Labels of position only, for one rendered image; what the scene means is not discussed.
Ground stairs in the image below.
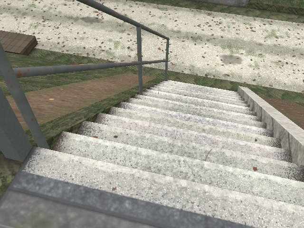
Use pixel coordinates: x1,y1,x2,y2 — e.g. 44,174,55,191
52,80,304,207

